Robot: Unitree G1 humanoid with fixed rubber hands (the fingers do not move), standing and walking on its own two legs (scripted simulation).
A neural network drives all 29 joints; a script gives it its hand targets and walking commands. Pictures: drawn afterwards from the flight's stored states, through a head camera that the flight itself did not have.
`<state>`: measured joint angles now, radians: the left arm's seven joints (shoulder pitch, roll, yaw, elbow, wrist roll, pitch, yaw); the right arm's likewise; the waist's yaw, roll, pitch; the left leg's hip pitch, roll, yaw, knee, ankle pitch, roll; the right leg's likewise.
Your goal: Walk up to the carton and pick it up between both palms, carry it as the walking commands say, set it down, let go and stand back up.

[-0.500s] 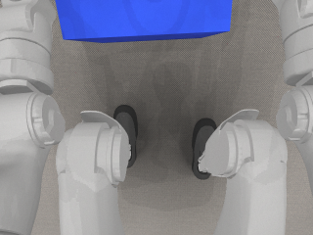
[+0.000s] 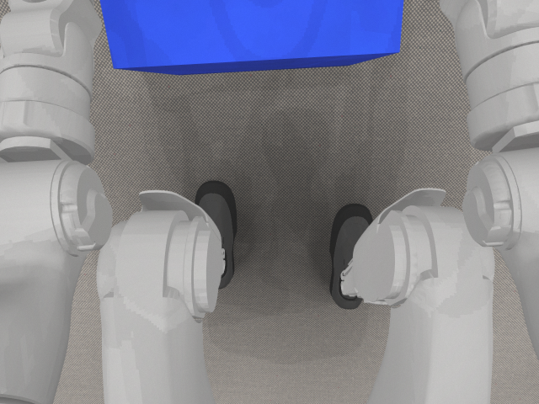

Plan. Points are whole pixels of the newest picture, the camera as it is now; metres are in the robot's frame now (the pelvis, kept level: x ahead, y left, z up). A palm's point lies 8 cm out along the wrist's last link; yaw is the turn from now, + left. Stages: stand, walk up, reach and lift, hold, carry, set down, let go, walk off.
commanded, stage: reach and lift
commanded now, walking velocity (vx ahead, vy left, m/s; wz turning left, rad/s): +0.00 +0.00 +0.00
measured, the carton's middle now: out of the picture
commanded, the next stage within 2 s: none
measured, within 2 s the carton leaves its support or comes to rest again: leaves its support in 1.02 s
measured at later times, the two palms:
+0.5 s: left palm out of the picture +0.54 +0.23 -0.18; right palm out of the picture +0.57 -0.12 -0.18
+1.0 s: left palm out of the picture +0.54 +0.23 -0.18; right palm out of the picture +0.57 -0.12 -0.18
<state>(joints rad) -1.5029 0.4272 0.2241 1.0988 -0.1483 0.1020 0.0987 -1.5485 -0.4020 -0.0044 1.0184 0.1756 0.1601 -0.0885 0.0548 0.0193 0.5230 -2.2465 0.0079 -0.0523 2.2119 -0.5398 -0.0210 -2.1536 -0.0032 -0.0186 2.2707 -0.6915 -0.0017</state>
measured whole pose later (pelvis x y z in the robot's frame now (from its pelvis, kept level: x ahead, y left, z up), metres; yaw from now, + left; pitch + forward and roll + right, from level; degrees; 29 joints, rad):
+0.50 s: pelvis +0.00 +0.00 +0.00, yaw +0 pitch +33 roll -2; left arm -1.52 0.43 0.15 1.12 -0.20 0.10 0.08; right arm -1.56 -0.36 0.00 1.04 0.18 0.15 -0.13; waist 0.05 0.02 0.52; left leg -2.25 0.01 -0.05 2.21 -0.54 -0.02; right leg -2.15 0.00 -0.02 2.27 -0.69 0.00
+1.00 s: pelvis +0.00 +0.00 +0.00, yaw +0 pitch +32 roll -2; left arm -1.51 0.43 0.14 1.04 -0.20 0.19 0.09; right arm -1.58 -0.36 -0.04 1.04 0.18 0.18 -0.12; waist 0.05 0.02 0.52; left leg -2.25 0.01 -0.05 2.21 -0.53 -0.02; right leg -2.15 0.00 -0.02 2.27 -0.68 0.00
